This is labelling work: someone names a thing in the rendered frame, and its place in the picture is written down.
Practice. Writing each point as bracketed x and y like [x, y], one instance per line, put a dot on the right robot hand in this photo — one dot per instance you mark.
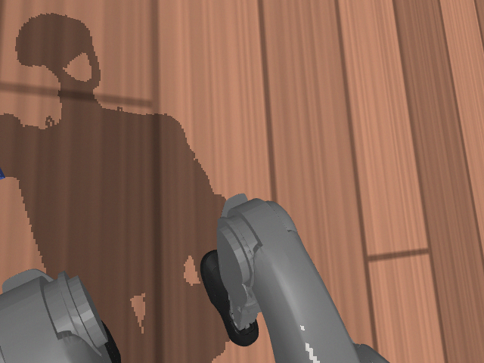
[368, 355]

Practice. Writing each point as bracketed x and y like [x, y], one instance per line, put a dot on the right robot foot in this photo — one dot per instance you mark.
[218, 295]

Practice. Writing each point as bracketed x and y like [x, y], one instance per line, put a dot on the left robot foot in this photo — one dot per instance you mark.
[111, 347]

